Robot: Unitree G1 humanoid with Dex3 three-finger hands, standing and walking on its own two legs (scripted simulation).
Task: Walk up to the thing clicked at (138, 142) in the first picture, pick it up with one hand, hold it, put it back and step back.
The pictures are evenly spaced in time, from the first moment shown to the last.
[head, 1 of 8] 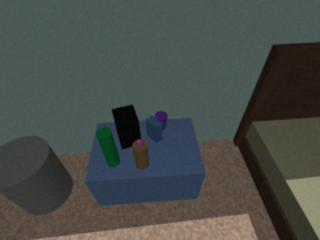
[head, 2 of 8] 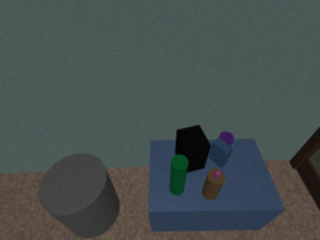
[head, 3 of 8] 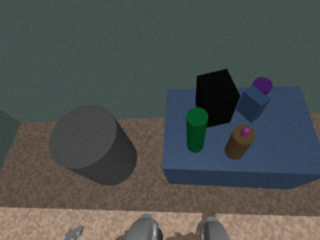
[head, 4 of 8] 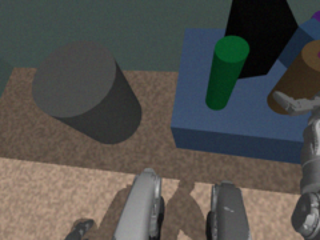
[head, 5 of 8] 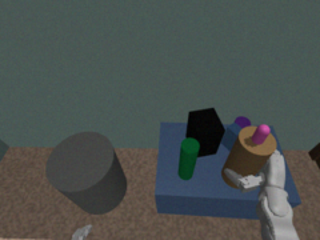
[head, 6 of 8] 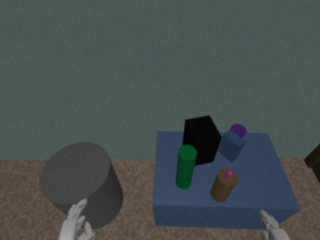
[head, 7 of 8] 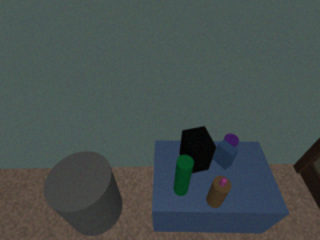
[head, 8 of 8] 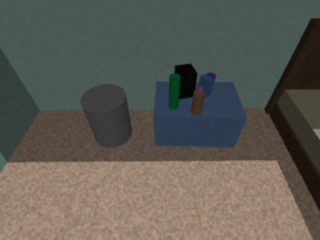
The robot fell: no
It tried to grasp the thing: yes
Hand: right
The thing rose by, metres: 0.37
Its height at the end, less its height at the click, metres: +0.00
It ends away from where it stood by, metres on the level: 0.03
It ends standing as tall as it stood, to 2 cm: yes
